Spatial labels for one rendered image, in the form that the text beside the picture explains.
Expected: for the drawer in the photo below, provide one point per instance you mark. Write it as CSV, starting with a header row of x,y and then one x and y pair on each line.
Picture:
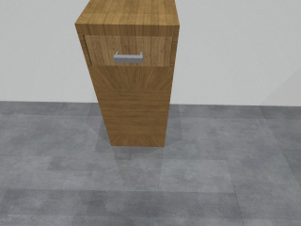
x,y
155,50

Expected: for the cabinet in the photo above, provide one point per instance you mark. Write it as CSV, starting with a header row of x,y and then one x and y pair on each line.
x,y
134,100

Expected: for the handle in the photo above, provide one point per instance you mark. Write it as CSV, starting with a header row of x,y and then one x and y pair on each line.
x,y
128,58

